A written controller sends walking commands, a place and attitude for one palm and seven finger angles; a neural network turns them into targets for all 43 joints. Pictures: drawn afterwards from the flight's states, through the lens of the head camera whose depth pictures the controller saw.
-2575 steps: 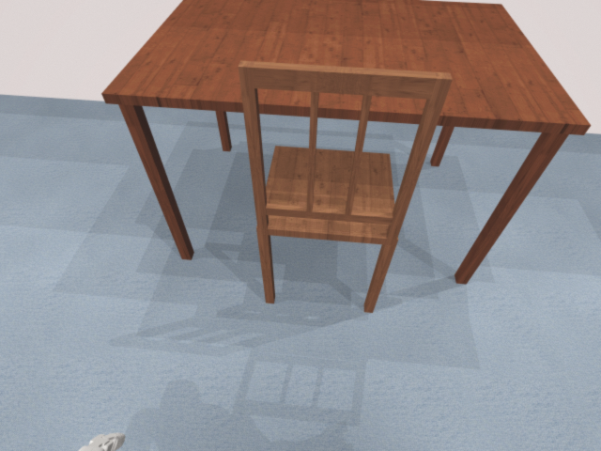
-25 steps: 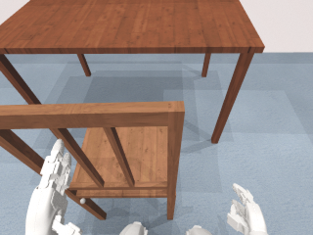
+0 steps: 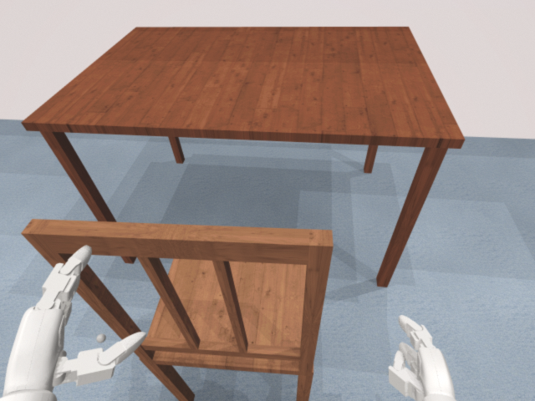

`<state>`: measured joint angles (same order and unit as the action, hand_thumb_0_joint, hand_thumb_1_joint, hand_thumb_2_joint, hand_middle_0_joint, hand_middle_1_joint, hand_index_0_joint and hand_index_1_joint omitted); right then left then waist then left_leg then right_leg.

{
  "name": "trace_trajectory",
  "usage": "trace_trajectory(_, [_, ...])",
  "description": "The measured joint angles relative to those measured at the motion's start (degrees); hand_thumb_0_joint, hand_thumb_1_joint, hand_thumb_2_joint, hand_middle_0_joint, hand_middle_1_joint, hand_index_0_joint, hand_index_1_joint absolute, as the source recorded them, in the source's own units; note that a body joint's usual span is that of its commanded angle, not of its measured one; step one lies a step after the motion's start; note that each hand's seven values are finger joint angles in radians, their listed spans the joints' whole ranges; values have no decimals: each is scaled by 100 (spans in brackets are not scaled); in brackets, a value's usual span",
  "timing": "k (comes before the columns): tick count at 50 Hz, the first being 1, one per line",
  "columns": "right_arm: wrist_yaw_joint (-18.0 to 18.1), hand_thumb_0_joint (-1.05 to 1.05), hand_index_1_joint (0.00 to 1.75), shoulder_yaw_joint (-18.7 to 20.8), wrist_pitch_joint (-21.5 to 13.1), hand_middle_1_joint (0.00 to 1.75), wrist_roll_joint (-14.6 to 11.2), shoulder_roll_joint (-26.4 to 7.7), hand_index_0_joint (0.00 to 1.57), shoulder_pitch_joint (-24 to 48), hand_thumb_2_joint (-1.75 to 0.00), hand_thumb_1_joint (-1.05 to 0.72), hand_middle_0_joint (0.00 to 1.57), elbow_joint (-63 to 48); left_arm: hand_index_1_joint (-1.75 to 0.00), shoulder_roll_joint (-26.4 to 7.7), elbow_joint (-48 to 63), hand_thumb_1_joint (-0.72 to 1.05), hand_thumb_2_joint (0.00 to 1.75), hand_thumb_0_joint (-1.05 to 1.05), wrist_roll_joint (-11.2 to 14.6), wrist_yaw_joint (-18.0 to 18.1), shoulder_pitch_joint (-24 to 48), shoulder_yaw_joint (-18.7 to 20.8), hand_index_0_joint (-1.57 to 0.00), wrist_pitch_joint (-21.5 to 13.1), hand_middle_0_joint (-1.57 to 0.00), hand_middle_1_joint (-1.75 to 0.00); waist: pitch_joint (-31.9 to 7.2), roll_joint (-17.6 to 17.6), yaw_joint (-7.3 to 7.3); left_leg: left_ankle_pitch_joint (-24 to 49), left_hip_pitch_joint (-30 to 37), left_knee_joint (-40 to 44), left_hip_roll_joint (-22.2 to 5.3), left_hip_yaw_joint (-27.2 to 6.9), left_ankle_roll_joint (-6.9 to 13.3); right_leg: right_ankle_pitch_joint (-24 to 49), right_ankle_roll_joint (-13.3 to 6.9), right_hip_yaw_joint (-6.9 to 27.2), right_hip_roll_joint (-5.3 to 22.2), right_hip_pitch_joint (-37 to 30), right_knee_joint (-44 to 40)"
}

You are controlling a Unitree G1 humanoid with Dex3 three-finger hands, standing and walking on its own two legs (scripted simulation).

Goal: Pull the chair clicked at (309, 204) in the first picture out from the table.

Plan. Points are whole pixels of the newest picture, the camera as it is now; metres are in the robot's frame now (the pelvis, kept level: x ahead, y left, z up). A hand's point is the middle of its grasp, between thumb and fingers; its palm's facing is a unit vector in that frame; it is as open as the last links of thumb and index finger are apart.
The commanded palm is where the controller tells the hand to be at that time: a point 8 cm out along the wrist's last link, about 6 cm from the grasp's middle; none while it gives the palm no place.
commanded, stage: draw the hand back to the body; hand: left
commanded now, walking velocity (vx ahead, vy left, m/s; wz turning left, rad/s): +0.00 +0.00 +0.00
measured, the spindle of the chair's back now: (175, 307) +0.27 +0.21 -0.05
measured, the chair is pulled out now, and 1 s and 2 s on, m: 0.34 0.34 0.34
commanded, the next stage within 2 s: step back with the hand held close in 0.62 s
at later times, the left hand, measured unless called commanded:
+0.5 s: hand (64, 269) +0.21 +0.26 +0.17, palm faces +0.45 -0.79 -0.41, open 7.5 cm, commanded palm +0.16 +0.30 +0.19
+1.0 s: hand (39, 280) +0.19 +0.28 +0.17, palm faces +0.38 -0.77 -0.51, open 7.4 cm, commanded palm +0.14 +0.32 +0.20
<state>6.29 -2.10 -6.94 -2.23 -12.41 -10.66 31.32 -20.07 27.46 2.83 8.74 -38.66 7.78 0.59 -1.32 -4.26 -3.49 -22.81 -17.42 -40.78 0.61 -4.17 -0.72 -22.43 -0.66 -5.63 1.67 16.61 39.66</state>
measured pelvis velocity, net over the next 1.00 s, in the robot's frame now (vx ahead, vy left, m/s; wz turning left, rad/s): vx -0.01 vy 0.02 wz -0.01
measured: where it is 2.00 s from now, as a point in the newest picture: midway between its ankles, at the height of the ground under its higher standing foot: outside the picture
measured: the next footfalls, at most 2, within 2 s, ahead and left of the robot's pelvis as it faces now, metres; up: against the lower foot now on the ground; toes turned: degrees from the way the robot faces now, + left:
none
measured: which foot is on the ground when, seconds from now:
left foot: down 0.00-1.00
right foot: down 0.00-1.00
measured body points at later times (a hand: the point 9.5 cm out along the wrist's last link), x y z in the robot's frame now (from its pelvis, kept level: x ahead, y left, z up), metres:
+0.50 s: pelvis +0.01 +0.00 +0.02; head +0.01 -0.02 +0.47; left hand +0.18 +0.30 +0.19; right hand +0.20 -0.23 -0.07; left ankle -0.01 +0.13 -0.72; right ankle -0.01 -0.11 -0.72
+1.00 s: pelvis -0.01 +0.02 +0.02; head +0.02 -0.01 +0.47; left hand +0.17 +0.31 +0.20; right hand +0.19 -0.21 -0.08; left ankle -0.01 +0.13 -0.72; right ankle -0.01 -0.11 -0.72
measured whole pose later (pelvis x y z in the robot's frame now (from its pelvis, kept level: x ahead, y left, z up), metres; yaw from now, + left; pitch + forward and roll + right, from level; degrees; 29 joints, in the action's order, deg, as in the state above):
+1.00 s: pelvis -0.01 +0.02 +0.02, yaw +0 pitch +1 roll -1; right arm 3.9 0.3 -1.6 -1.3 -12.8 -7.5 34.3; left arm -20.8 27.2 3.9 6.8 -32.6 22.0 -6.3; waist 2.6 -5.6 -1.1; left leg -16.1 -14.4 -30.1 1.2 -3.5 0.8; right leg -14.3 1.0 -5.1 2.0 12.5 26.5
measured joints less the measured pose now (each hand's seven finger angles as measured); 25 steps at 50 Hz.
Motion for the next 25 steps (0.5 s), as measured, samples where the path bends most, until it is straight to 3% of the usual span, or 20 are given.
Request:
trace_trajectory(10, [-88,1,30,-75,-203,30,72,-6,20,142,-90,-90,20,330,-29,-68,49,51,72,0,87,124,696,821,-27,-113,-15,-22,168,-72,-174,186,525,519,24,-32,9,157,18,-39,19,-532,-495])
trace_trajectory(16, [-194,1,30,12,-95,30,91,-36,20,231,-90,-90,20,493,-29,-53,-172,72,82,1,120,114,1283,1393,-23,-426,-18,-26,179,-88,-90,282,690,765,-1,-1,8,260,18,-11,-8,-676,-731])
trace_trajectory(21, [-266,1,30,158,79,30,89,-94,20,217,-90,-90,20,495,-30,180,-443,83,87,1,135,-42,1182,1210,-21,-396,-19,-28,257,-44,21,359,733,928,-34,68,18,371,25,56,-42,-694,-902])
trace_trajectory(25, [-230,1,30,233,60,30,91,-149,20,54,-90,-90,20,529,-30,158,-164,86,89,1,88,-39,1001,1149,-22,-403,-17,-28,267,42,11,382,798,1013,-49,93,24,415,27,78,-58,-761,-1011])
